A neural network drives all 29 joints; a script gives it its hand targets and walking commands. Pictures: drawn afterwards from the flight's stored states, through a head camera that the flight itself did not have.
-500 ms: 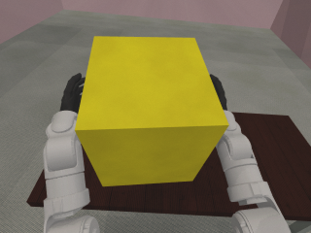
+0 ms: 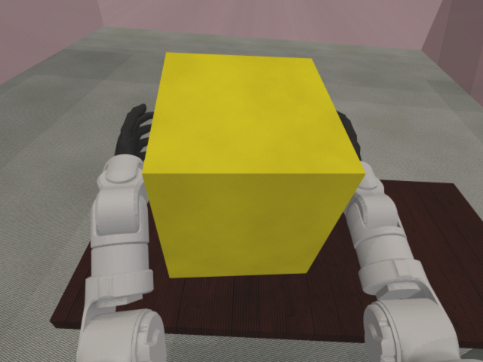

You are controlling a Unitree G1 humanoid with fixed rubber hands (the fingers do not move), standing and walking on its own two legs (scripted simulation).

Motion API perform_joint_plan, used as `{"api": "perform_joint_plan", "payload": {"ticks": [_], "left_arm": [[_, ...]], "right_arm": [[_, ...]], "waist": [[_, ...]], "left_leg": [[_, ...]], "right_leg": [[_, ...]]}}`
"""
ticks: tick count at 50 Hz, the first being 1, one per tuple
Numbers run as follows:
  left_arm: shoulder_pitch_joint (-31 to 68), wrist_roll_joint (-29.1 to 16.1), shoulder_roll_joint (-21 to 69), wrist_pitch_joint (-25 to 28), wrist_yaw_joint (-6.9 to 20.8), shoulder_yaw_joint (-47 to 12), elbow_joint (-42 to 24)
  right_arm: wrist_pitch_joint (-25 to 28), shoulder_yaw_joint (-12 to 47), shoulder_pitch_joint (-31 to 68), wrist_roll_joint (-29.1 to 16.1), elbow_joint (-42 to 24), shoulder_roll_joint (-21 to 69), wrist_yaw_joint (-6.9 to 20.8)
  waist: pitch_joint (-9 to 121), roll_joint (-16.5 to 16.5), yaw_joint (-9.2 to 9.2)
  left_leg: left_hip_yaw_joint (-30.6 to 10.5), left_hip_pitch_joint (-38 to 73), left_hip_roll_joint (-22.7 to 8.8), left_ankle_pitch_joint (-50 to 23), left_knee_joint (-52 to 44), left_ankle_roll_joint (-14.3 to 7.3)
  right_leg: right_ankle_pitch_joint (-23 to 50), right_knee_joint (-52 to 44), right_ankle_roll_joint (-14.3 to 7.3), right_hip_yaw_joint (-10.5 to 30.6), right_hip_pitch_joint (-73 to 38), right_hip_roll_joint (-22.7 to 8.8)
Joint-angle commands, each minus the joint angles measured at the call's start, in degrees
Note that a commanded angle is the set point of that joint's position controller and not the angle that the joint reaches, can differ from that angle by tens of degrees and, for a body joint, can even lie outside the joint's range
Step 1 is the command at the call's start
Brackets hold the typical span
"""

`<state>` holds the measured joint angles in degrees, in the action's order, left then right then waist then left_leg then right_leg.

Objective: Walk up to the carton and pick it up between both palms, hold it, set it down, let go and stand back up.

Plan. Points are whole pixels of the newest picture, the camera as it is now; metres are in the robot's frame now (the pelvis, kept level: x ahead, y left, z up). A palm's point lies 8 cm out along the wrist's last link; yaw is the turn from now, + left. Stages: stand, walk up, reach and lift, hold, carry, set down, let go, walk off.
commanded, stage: hold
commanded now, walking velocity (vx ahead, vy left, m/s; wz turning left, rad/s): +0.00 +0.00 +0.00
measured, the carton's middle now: (240, 169) +0.39 +0.00 +0.16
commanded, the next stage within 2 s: none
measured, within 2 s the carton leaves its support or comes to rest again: neither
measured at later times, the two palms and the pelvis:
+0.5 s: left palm (127, 183) +0.33 +0.18 +0.18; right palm (344, 188) +0.33 -0.16 +0.17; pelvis -0.02 +0.01 +0.00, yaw -1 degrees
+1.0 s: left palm (140, 187) +0.35 +0.16 +0.16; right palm (345, 186) +0.35 -0.17 +0.15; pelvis +0.00 -0.01 +0.00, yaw +0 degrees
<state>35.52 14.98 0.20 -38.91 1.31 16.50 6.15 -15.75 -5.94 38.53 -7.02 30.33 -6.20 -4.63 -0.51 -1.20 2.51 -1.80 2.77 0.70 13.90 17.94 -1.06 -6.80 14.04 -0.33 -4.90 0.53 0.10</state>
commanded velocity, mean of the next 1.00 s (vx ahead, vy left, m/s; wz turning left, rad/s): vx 0.00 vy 0.00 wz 0.00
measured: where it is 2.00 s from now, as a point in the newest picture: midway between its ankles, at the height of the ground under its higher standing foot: outside the picture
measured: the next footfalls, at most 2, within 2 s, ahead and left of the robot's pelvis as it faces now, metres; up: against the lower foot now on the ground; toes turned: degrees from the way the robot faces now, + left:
none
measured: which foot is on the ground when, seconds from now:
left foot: down 0.00-1.00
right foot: down 0.00-1.00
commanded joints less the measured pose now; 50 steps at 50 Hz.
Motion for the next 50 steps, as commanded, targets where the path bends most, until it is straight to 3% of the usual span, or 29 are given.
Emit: {"api": "perform_joint_plan", "payload": {"ticks": [1, 4, 7, 9, 11, 14, 18, 23, 28, 31, 33, 34, 37, 39, 42, 45, 47, 49, 50], "left_arm": [[14.8, -2.8, 25.6, -2.8, 11.0, -19.6, -1.7], [16.9, -3.5, 24.6, -2.6, 12.6, -20.2, -7.9], [23.5, -7.2, 23.8, 0.6, 12.1, -26.3, -20.4], [24.9, -9.7, 24.8, 2.5, 10.9, -31.1, -25.1], [24.2, -10.3, 24.8, 3.3, 9.9, -33.0, -23.4], [20.2, -9.6, 23.5, 2.2, 9.5, -33.0, -19.9], [14.9, -5.9, 23.1, -1.6, 11.1, -26.3, -11.5], [19.5, -3.1, 23.6, -2.6, 12.6, -19.8, -5.2], [31.8, -7.0, 26.6, 2.7, 9.3, -24.6, -4.9], [37.5, -9.2, 29.4, 6.1, 6.2, -30.5, -4.7], [37.0, -10.9, 30.8, 7.2, 4.1, -33.8, -7.1], [34.8, -11.0, 31.8, 6.7, 3.6, -34.2, -5.3], [25.8, -8.2, 28.8, 2.6, 4.9, -29.8, -1.4], [18.8, -5.2, 25.9, -0.3, 8.0, -23.5, 1.1], [14.7, -1.3, 22.6, -2.9, 12.3, -15.9, 1.2], [17.3, -1.3, 21.5, -3.0, 14.5, -13.8, -2.2], [21.8, -4.2, 22.0, -0.8, 14.2, -17.6, -11.1], [27.3, -7.8, 22.6, 2.7, 12.6, -23.7, -20.9], [27.4, -8.9, 23.9, 3.9, 11.8, -26.8, -21.2]], "right_arm": [[-0.4, 24.8, 26.9, -4.9, -15.1, 30.5, 2.4], [-1.2, 27.6, 27.9, -7.1, -22.1, 33.1, 0.5], [0.4, 31.3, 29.5, -9.7, -31.0, 35.6, -0.6], [1.8, 32.9, 31.4, -10.3, -37.1, 35.5, -0.9], [2.4, 32.4, 30.4, -9.2, -36.9, 34.9, -0.8], [1.6, 29.6, 25.3, -7.0, -32.5, 31.0, -0.2], [-1.2, 25.0, 20.0, -4.5, -22.8, 26.3, 1.1], [-0.9, 20.9, 26.3, -2.3, -17.5, 26.5, 3.0], [4.5, 20.1, 39.4, -2.0, -20.4, 31.7, 5.7], [7.3, 18.6, 43.3, -0.5, -18.9, 32.0, 7.3], [8.4, 19.4, 42.1, -1.2, -19.3, 31.5, 7.5], [7.9, 19.7, 40.6, -1.5, -16.9, 30.7, 7.3], [4.4, 20.1, 33.5, -3.1, -11.6, 27.9, 5.5], [1.3, 21.3, 27.8, -3.7, -9.3, 27.8, 3.9], [-1.7, 22.8, 25.7, -3.7, -11.1, 29.5, 2.0], [-2.4, 26.0, 28.1, -5.7, -17.4, 32.4, 0.4], [-0.6, 30.0, 32.7, -8.6, -26.5, 35.7, -0.4], [2.1, 33.1, 36.6, -10.9, -36.2, 37.7, -1.0], [2.9, 34.4, 37.1, -11.0, -38.2, 38.4, -1.3]], "waist": [[8.7, -0.6, 2.01], [13.2, -1.2, 1.35], [23.1, 0.2, 1.33], [27.3, 2.7, 1.14], [26.6, 3.2, 0.98], [19.8, 3.7, 2.15], [7.7, 1.7, 3.28], [3.7, -0.4, 1.23], [15.7, 2.3, -1.73], [23.9, 5.9, -1.47], [29.1, 6.9, -1.40], [28.6, 6.3, -0.37], [18.7, 5.3, 2.27], [9.9, 2.1, 2.92], [4.1, -2.3, 2.31], [8.9, -5.6, 0.26], [17.8, -4.7, -1.21], [28.6, -1.8, -1.45], [29.9, -1.6, -1.13]], "left_leg": [[2.5, -8.5, 2.4, -23.5, -2.5, 2.9], [2.5, -10.1, 3.7, -20.7, -2.5, 2.4], [1.7, -8.2, 4.3, -24.4, -0.3, 3.0], [1.5, -7.3, 4.5, -27.7, 1.4, 4.2], [0.8, -6.6, 3.7, -28.4, 1.9, 4.6], [1.0, -4.5, 2.4, -26.3, 0.5, 4.5], [2.4, -6.7, 0.6, -18.9, -3.0, 3.9], [3.6, -11.1, -0.1, -7.5, -6.7, 2.1], [1.4, -11.9, -0.8, -2.1, -6.3, 1.2], [-1.7, -9.4, -2.5, -0.3, -5.3, 2.1], [-2.1, -5.1, -2.5, -9.1, -2.6, 3.8], [-1.9, -3.3, -1.2, -13.3, -1.5, 4.1], [0.1, -1.8, -0.3, -24.2, 0.1, 5.1], [2.3, -5.9, 1.4, -21.9, -1.7, 3.8], [3.1, -11.1, 2.3, -15.2, -4.8, 1.5], [3.6, -11.3, 3.2, -13.0, -4.8, 0.5], [3.2, -11.0, 3.7, -16.4, -3.1, 0.7], [2.5, -8.8, 4.4, -21.8, -0.7, 1.9], [2.1, -8.7, 4.9, -22.8, 0.0, 2.2]], "right_leg": [[25.5, 2.2, 1.2, 2.0, -21.7, 1.1], [30.8, 4.4, 1.9, 2.3, -25.0, 0.3], [35.7, 7.3, 2.1, 2.4, -27.1, 0.8], [37.1, 8.5, 2.2, 2.0, -26.3, 1.0], [33.0, 7.9, 1.8, 1.7, -23.1, 1.1], [21.5, 4.9, 1.1, 0.7, -16.7, 1.4], [10.8, 0.7, 0.3, 0.1, -13.7, 1.5], [0.2, -0.9, -0.2, 0.1, -13.9, 1.3], [-3.1, 3.2, -0.6, -0.7, -10.9, 1.4], [-4.0, 6.4, -0.8, -1.2, -6.7, 1.7], [-0.3, 5.8, -0.8, -0.9, -6.2, 1.3], [1.4, 4.5, -1.1, -0.7, -5.8, 1.7], [6.7, 1.6, -0.8, 0.2, -7.9, 1.9], [12.9, 0.2, 0.0, 1.3, -13.4, 1.4], [20.2, 1.0, 1.8, 1.9, -19.8, 0.0], [24.8, 3.0, 2.7, 2.3, -24.1, -0.3], [31.1, 5.9, 2.9, 2.3, -27.2, -0.3], [37.8, 8.8, 3.0, 2.0, -29.9, 0.0], [39.9, 9.2, 3.1, 2.3, -29.3, 0.1]]}}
